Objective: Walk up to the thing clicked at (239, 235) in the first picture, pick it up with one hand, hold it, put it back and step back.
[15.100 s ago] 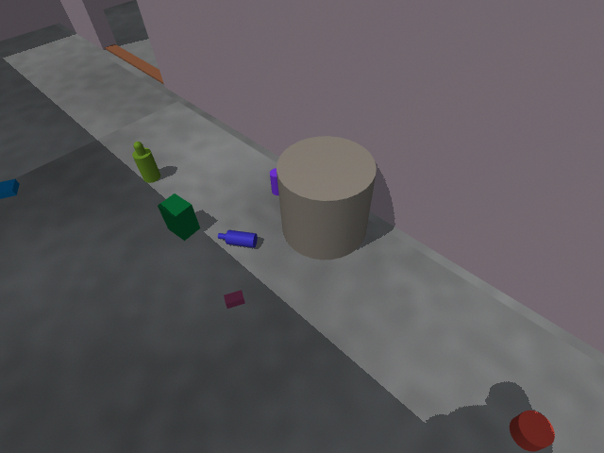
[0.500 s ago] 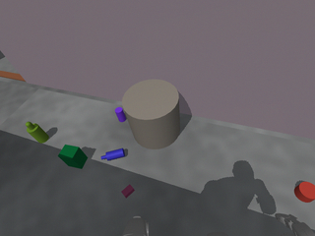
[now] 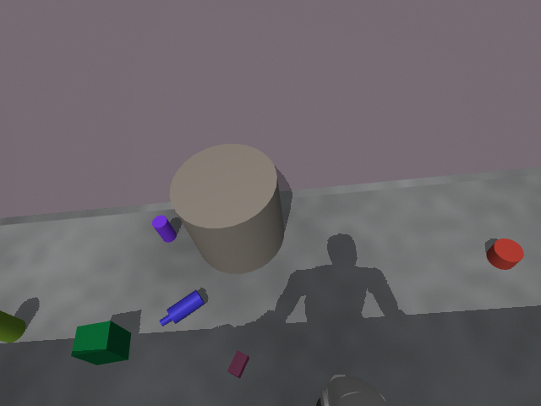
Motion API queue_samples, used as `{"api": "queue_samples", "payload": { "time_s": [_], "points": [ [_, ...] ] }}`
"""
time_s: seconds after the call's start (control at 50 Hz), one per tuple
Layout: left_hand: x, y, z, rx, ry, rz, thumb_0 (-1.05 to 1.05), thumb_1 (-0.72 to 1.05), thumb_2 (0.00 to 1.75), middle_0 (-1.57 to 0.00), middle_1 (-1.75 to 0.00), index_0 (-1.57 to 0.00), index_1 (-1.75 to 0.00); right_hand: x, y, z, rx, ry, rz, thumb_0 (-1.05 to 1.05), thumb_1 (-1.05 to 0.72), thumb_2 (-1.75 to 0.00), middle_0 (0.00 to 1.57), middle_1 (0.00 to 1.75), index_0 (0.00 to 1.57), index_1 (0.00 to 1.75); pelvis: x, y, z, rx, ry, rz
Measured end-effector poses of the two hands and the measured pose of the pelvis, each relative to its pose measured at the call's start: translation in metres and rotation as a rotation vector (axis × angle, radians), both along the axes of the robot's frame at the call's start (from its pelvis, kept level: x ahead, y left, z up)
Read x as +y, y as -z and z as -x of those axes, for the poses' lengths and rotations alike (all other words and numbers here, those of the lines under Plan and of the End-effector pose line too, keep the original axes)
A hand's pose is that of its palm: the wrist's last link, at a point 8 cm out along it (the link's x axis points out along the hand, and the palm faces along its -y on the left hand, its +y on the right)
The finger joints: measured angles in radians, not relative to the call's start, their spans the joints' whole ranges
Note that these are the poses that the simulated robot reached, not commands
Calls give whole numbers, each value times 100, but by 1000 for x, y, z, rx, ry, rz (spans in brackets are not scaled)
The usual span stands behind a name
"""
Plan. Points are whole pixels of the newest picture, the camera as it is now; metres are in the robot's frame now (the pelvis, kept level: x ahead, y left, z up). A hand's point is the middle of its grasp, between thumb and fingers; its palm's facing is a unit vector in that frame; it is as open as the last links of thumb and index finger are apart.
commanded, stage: walk up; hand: left
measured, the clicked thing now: (181, 309) +0.55 +0.37 -0.71
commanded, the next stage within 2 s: none
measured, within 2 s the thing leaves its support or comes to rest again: neither
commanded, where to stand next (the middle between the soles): +0.11 +0.35 m, yaw -32 degrees
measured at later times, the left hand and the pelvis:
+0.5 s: hand out of the picture +0.16 +0.60 -0.15, palm faces -0.17 -0.73 -0.66, open 7.4 cm; pelvis +0.03 +0.27 -0.04, yaw -13 degrees
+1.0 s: hand out of the picture +0.26 +0.66 -0.13, palm faces -0.38 -0.80 -0.48, open 7.4 cm; pelvis +0.04 +0.45 -0.01, yaw -26 degrees
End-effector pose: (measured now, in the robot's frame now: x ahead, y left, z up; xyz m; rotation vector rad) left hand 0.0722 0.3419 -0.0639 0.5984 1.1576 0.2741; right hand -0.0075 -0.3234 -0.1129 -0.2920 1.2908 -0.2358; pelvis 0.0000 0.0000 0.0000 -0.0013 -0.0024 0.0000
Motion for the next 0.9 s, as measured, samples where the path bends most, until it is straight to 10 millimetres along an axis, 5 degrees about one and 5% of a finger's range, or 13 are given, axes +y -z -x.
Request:
{"api": "queue_samples", "payload": {
  "time_s": [0.08, 0.22, 0.3, 0.38, 0.44, 0.5, 0.62, 0.74, 0.82, 0.9],
  "points": [
    [25, 2, -6, -49, -2, -31, 0, 90, 90, -21, -30, -21, -30, 35, 20, -27, -24, -9, -29, 1, -90, -90, 20, 30, 20, 30, 25, 11, -3, -29, 34, 45],
    [77, -10, -16, -96, 9, -30, 0, 90, 90, -21, -30, -21, -30, 90, 13, -94, -193, -70, -42, 1, -90, -90, 20, 30, 20, 30, 87, 8, -11, -35, 84, 23],
    [130, -7, -27, -74, 63, -53, 0, 90, 90, -22, -30, -21, -30, 119, 9, -117, -262, -58, -1, 1, -90, -90, 20, 30, 20, 30, 135, 17, -17, -18, 127, 18],
    [202, 7, -46, -57, 111, -88, 0, 90, 90, -22, -30, -22, -30, 157, 10, -123, -274, -45, 68, 1, -90, -90, 20, 30, 20, 30, 194, 36, -22, 6, 164, 27],
    [258, 26, -65, -44, 121, -109, 0, 90, 90, -22, -30, -21, -30, 197, 11, -111, -254, -21, 111, 1, -91, -90, 20, 30, 20, 30, 238, 47, -23, -21, 203, -17],
    [288, 35, -87, -26, 119, -103, 1, 90, 90, -21, -30, -21, -30, 242, 9, -83, -206, 30, 105, 0, -91, -90, 20, 30, 20, 30, 271, 42, -28, -22, 229, 41],
    [301, 31, -132, -16, 208, 3, 1, 91, 90, -21, -30, -21, -30, 323, -9, -23, -90, 177, 57, 1, -90, -90, 20, 30, 20, 30, 317, 12, -35, -5, 270, 37],
    [301, 24, -163, -19, 340, 69, 0, 91, 90, -21, -30, -21, -30, 377, -3, 23, -43, 300, 44, 1, -90, -90, 20, 30, 21, 30, 367, 6, -41, -5, 340, 27],
    [310, 25, -179, -61, 398, 87, 0, 90, 90, -21, -30, -21, -30, 407, 13, 40, -42, 373, 29, 1, -90, -90, 20, 30, 20, 30, 392, 13, -40, -24, 380, 54],
    [331, 22, -183, -132, 399, 109, 0, 90, 90, -21, -30, -21, -30, 439, 10, 36, -53, 379, 15, 1, -90, -90, 20, 30, 20, 30, 413, 10, -34, -61, 410, 36]
  ]
}}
